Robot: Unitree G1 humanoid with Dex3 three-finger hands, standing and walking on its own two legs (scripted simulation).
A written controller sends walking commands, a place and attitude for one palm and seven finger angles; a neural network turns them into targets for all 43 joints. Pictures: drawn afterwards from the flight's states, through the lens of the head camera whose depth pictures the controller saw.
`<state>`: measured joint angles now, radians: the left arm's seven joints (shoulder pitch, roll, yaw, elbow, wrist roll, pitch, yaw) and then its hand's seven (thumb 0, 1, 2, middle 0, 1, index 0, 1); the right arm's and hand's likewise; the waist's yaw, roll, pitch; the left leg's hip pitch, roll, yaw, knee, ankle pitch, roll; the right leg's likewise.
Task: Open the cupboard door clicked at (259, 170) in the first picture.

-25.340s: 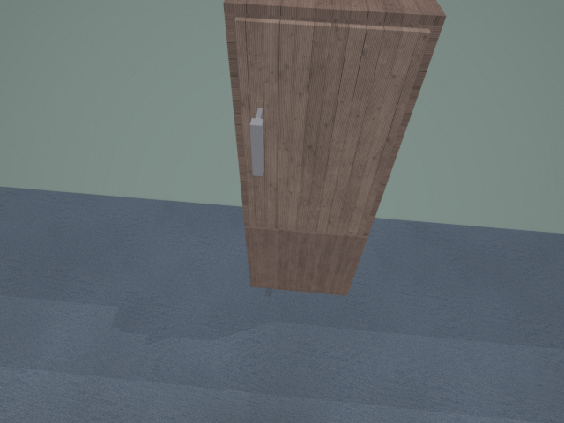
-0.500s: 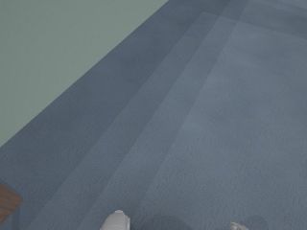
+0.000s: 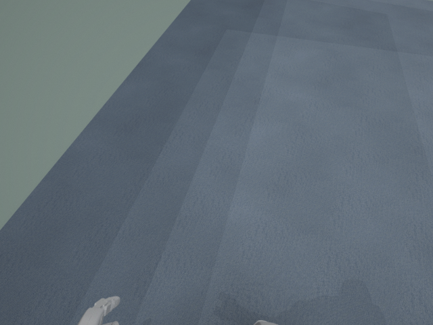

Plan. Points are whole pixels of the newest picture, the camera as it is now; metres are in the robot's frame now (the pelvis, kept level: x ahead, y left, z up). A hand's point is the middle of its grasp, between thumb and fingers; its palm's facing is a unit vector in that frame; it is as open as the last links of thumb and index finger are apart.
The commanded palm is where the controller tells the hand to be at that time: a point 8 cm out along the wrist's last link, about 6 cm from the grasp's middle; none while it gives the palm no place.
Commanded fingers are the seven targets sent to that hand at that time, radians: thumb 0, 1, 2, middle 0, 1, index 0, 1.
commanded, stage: walk to a spot facing it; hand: left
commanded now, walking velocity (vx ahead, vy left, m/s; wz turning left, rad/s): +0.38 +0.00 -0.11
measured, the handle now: out of the picture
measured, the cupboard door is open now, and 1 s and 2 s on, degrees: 49 49 49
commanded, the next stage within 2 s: turn to face it in 0.48 s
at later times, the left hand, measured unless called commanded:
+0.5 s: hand (133, 280) +0.24 +0.20 -0.17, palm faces +0.01 -0.99 -0.17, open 7.4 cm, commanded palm none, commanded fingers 0.00 0.90 0.90 -0.20 -0.30 -0.20 -0.30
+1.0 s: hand (165, 187) +0.48 +0.15 -0.16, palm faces +0.15 -0.97 -0.18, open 7.3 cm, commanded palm none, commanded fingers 0.00 0.90 0.90 -0.20 -0.30 -0.20 -0.30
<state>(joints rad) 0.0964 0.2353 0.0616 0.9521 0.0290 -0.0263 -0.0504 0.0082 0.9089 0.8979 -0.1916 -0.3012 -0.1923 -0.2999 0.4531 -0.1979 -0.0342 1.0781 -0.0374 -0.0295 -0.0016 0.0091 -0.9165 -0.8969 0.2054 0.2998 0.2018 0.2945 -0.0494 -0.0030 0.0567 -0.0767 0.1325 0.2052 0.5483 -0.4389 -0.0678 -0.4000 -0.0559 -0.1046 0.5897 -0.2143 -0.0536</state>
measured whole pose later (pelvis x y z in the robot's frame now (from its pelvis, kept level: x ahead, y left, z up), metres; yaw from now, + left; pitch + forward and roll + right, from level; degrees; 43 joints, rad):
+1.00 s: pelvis +0.40 -0.04 +0.01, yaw +8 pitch +1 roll +0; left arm 0.14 0.18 0.06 0.97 0.02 -0.02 0.02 -0.01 0.93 0.90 -0.20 -0.30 -0.20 -0.30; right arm 0.25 -0.16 -0.05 1.02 -0.02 0.04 0.01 0.01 -0.92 -0.90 0.20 0.30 0.20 0.29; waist -0.03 -0.05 0.06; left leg -0.43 0.08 0.13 0.84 -0.41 -0.06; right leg -0.25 -0.13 -0.26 0.52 -0.27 0.01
